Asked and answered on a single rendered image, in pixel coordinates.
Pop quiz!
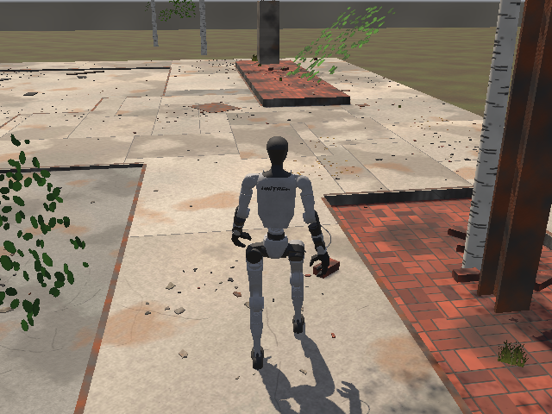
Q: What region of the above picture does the robot right forearm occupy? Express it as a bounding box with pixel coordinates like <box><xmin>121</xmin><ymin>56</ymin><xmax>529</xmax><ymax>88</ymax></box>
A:
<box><xmin>308</xmin><ymin>211</ymin><xmax>327</xmax><ymax>254</ymax></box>

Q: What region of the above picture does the right robot upper arm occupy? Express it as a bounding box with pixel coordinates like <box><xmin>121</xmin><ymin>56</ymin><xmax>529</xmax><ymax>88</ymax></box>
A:
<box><xmin>294</xmin><ymin>174</ymin><xmax>317</xmax><ymax>224</ymax></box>

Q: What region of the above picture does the right robot hand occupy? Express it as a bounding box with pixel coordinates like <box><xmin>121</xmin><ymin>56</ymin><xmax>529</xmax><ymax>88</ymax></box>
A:
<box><xmin>310</xmin><ymin>252</ymin><xmax>329</xmax><ymax>277</ymax></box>

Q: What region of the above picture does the left robot hand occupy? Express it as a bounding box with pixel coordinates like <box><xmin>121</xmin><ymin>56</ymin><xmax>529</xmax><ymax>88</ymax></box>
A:
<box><xmin>231</xmin><ymin>232</ymin><xmax>252</xmax><ymax>248</ymax></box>

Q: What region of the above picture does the left robot upper arm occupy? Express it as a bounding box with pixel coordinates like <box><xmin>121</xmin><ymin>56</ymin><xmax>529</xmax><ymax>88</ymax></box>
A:
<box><xmin>236</xmin><ymin>173</ymin><xmax>259</xmax><ymax>219</ymax></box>

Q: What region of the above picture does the robot right foot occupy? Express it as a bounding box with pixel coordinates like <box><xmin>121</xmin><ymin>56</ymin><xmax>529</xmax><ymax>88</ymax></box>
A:
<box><xmin>292</xmin><ymin>314</ymin><xmax>304</xmax><ymax>334</ymax></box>

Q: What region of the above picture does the robot left forearm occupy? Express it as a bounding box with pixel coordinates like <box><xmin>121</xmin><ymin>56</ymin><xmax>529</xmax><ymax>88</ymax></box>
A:
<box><xmin>232</xmin><ymin>205</ymin><xmax>246</xmax><ymax>235</ymax></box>

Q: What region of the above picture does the right robot shin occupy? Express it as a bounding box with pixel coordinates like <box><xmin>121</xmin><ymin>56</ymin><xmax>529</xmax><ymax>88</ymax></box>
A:
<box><xmin>292</xmin><ymin>273</ymin><xmax>304</xmax><ymax>323</ymax></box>

